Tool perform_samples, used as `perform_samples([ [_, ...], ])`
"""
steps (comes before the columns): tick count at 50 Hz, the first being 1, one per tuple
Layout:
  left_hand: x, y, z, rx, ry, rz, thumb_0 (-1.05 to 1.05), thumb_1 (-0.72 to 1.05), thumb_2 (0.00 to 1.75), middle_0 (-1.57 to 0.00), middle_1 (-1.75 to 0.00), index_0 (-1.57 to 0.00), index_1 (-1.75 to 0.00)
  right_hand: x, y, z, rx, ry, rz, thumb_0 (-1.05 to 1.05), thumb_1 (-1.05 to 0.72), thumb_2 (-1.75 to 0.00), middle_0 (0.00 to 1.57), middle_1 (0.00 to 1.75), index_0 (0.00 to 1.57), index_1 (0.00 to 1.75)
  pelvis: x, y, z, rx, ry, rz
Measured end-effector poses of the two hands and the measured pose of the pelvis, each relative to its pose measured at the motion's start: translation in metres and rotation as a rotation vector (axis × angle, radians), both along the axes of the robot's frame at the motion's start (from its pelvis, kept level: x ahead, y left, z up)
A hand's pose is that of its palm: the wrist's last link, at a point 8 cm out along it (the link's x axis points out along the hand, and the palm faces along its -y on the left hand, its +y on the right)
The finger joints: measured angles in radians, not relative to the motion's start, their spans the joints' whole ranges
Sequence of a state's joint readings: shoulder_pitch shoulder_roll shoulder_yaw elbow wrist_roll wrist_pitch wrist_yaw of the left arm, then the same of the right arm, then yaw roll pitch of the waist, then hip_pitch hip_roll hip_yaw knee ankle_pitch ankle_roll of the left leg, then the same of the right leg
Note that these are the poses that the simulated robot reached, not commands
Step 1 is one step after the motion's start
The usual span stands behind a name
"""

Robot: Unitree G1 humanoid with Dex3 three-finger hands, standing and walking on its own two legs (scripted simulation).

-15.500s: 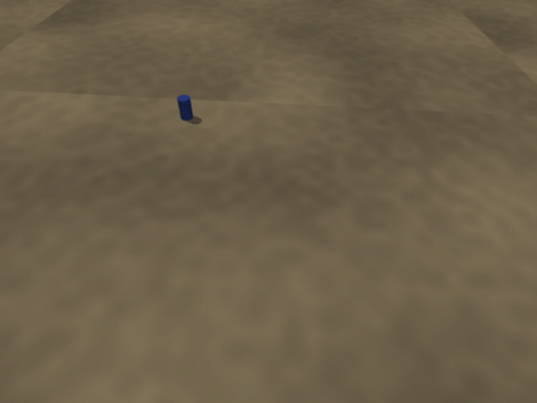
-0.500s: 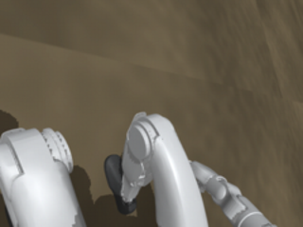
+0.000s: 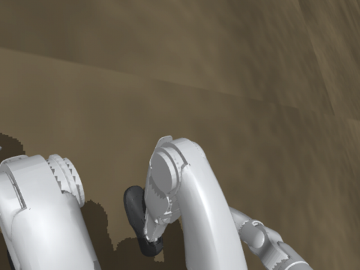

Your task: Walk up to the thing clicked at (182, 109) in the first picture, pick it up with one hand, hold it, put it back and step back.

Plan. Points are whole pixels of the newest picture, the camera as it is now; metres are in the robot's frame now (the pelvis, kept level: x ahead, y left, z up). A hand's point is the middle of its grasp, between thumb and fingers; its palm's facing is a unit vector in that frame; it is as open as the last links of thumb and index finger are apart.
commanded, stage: close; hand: left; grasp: from the side
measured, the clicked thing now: out of the picture +0.41 +0.29 -0.21
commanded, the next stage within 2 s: settle in 0.64 s
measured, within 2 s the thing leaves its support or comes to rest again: leaves its support in 1.00 s
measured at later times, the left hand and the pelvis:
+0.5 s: hand out of the picture +0.39 +0.29 -0.20, palm faces +0.30 -0.95 -0.13, open 12.8 cm; pelvis +0.00 +0.00 +0.00, yaw +0 degrees
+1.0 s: hand out of the picture +0.40 +0.30 -0.19, palm faces +0.28 -0.95 -0.09, open 11.1 cm; pelvis +0.00 +0.00 +0.00, yaw +0 degrees
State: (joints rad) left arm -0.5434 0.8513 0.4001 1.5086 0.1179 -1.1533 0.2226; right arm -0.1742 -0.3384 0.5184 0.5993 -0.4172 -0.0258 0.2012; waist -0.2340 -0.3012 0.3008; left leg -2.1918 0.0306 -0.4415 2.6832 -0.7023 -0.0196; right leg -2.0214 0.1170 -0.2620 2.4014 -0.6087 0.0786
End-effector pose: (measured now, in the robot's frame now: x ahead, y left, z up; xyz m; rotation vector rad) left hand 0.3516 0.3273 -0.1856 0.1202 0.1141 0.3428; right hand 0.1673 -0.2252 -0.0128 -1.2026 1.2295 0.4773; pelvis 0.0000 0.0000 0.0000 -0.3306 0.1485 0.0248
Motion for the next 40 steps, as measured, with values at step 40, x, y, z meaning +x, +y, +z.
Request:
perform_samples([
  [40,0.012,0.011,0.000,-0.030,-0.017,-0.033,0.01,-0.02,0.53,-0.42,-0.54,-0.41,-0.53,0.008,0.002,0.002,-0.020,-0.017,-0.005,0.00,-0.85,-0.88,0.21,0.30,0.20,0.30,0.002,0.004,0.001,-0.005,0.008,-0.002],
])
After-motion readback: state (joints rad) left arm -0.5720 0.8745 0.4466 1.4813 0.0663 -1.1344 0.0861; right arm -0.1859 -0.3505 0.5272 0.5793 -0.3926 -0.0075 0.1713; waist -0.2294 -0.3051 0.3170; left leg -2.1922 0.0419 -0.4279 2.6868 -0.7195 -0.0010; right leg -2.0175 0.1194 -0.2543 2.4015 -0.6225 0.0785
